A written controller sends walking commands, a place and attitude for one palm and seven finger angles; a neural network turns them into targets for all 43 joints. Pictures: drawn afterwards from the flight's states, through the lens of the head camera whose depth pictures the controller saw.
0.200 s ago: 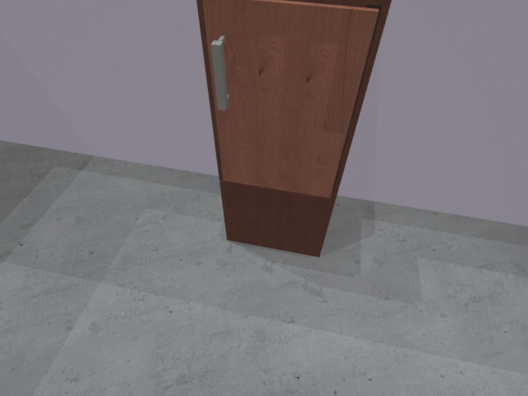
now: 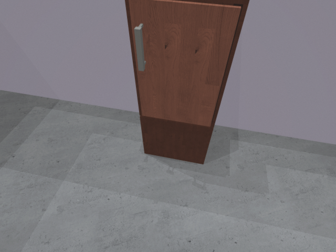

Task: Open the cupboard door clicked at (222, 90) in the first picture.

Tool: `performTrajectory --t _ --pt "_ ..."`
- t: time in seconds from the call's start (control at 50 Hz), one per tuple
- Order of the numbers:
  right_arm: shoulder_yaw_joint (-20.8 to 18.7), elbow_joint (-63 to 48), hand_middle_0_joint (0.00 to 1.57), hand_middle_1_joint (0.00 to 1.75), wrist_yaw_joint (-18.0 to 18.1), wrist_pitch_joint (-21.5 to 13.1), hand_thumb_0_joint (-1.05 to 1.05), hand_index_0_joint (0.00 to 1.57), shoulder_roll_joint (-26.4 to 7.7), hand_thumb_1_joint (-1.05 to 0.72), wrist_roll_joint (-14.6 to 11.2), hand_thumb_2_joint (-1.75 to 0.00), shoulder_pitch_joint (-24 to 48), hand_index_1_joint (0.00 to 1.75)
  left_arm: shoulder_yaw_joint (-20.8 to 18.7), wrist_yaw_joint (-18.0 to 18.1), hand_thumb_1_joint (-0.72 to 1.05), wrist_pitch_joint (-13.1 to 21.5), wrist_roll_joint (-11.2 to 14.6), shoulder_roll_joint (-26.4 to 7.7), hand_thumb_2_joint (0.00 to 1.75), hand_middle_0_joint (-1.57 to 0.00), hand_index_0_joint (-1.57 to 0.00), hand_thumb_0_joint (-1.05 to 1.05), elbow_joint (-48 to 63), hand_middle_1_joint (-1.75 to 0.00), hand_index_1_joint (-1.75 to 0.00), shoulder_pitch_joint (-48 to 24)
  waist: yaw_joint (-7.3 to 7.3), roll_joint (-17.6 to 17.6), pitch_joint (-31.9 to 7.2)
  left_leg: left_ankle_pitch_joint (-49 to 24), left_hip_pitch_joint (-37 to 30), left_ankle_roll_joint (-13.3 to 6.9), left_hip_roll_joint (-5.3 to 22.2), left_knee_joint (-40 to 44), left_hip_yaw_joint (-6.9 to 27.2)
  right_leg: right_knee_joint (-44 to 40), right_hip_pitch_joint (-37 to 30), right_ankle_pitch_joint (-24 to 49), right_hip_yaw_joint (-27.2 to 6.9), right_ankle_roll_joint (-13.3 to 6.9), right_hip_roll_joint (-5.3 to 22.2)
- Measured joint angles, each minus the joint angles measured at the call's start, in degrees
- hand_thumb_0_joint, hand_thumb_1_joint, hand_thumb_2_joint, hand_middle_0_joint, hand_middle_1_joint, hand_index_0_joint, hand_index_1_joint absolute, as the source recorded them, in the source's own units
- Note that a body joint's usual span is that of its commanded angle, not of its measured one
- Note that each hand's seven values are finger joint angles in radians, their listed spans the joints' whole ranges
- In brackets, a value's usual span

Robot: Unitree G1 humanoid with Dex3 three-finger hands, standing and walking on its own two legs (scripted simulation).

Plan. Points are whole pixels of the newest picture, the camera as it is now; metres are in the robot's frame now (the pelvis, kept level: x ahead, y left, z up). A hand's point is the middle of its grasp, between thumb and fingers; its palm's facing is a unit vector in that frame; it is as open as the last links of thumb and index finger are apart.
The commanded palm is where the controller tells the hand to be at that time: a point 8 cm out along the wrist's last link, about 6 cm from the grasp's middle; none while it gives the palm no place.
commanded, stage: stand and wait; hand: left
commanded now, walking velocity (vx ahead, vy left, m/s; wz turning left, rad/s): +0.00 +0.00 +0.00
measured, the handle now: (141, 48) +0.83 +0.15 +0.07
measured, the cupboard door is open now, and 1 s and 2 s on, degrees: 0 0 0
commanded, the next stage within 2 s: look at it before walking up in 0.08 s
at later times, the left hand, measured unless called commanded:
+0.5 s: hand out of the picture -0.01 +0.18 -0.18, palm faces +0.02 -0.98 -0.20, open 7.4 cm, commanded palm none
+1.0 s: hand out of the picture -0.01 +0.17 -0.18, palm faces +0.01 -0.98 -0.19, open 7.4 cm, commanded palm none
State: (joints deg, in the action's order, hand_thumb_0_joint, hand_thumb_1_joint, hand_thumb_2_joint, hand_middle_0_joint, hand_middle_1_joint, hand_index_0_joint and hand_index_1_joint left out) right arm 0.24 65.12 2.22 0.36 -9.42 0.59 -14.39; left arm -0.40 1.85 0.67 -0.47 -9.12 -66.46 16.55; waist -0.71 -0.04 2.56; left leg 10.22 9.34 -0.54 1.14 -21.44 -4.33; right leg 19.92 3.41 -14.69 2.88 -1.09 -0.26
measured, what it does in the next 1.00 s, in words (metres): stands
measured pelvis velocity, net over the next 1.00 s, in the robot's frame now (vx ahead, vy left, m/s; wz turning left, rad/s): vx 0.00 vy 0.00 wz -0.04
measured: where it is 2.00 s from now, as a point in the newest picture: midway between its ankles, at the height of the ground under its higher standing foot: outside the picture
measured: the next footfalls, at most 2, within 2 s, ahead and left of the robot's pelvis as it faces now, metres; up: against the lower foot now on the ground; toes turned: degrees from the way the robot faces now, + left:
right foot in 1.80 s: +0.26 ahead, -0.14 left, +0.00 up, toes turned -9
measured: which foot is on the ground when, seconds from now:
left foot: down 0.00-1.00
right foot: down 0.00-1.00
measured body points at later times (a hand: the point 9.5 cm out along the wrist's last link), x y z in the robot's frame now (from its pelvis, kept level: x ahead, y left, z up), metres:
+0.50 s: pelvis +0.00 +0.00 +0.00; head +0.01 +0.00 +0.45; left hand -0.01 +0.23 -0.16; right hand +0.00 -0.23 -0.16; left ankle +0.02 +0.11 -0.75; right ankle -0.04 -0.10 -0.75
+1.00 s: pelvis +0.00 +0.00 +0.00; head +0.01 +0.00 +0.45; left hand -0.01 +0.22 -0.16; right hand -0.01 -0.22 -0.16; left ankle +0.02 +0.11 -0.75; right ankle -0.04 -0.10 -0.75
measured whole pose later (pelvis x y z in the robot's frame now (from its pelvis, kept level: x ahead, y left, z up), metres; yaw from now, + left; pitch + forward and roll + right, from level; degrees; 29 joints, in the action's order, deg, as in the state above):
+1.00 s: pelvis +0.00 +0.00 +0.00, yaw -2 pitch -2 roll +0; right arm -0.3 64.5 2.8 1.0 -8.3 0.7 -14.7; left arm -1.3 2.0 -0.5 -0.6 -7.9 -65.8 17.6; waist -0.4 -0.2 2.8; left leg 12.5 10.4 -0.2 2.5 -24.8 -6.3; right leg 22.8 5.2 -15.9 0.8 -1.3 -1.2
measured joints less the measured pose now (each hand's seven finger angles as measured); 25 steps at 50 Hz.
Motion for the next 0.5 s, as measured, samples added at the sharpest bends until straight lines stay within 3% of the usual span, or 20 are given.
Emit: performTrajectory --t 0.5 --pt "0.1 0.2 0.2 0.3 0.1 -0.1 0.01 0.2 0.1 -0.91 0.0 -0.89 -0.4 0.3 0.0 0.1 0.91 0.1 0.0 -0.1 0.9 -0.2 -0.2 0.0 0.2 -0.29 -0.3 0.0 -0.06 0.2 -0.2 0.4 -0.5 0.1 0.0 0.0 0.0 -0.3 -0.6 -0.2 0.0 0.0 0.0"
